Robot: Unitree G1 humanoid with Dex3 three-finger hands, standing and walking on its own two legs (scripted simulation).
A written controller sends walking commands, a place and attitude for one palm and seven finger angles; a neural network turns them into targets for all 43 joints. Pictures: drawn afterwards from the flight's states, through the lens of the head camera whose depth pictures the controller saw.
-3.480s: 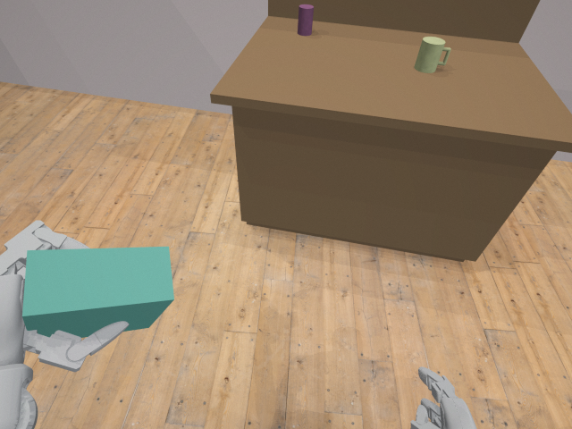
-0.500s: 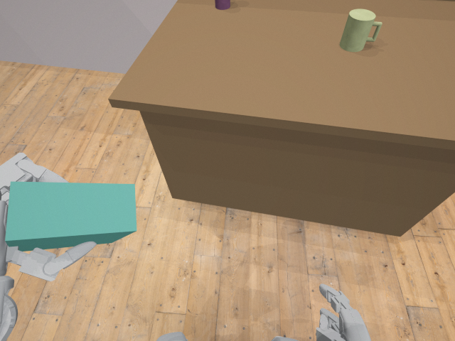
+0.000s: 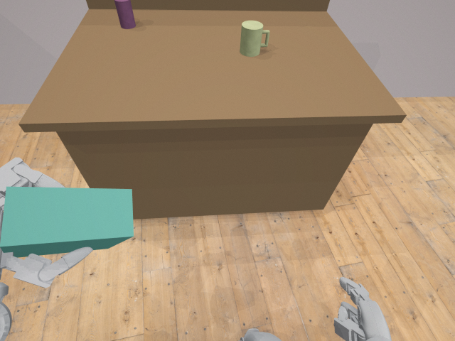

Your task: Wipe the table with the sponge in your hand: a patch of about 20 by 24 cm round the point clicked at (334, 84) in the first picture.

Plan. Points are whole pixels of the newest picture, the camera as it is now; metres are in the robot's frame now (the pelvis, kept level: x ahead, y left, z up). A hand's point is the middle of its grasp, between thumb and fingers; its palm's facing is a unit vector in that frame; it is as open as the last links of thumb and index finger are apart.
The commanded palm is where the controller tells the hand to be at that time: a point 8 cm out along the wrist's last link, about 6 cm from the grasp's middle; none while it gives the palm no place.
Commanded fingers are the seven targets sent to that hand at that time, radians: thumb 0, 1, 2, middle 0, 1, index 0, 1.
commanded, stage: turn to face it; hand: left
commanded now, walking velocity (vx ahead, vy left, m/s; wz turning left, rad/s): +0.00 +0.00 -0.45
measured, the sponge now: (86, 223) +0.23 +0.21 +0.15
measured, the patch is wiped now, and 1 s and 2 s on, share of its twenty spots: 0.00 0.00 0.00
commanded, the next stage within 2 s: take the last steps up to it in 0.30 s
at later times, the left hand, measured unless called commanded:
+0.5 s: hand (142, 225) +0.22 +0.13 +0.18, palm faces +0.16 -0.84 -0.52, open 10.1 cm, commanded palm +0.17 +0.18 +0.18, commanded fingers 0.00 0.10 1.30 -1.20 -1.60 -1.20 -1.60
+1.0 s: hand (155, 224) +0.22 +0.12 +0.17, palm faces +0.22 -0.85 -0.48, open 10.1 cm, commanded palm +0.18 +0.17 +0.18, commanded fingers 0.00 0.10 1.30 -1.20 -1.60 -1.20 -1.60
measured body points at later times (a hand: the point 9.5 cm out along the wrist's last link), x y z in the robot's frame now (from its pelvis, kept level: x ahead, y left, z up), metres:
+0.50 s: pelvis -0.04 -0.06 +0.01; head -0.01 -0.07 +0.45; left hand +0.20 +0.17 +0.21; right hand +0.05 -0.35 -0.09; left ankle -0.03 +0.08 -0.71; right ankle +0.01 -0.13 -0.73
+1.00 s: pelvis -0.02 -0.08 +0.01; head +0.00 -0.10 +0.46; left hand +0.21 +0.16 +0.20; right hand +0.09 -0.33 -0.10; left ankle +0.04 +0.07 -0.67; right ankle -0.04 -0.16 -0.73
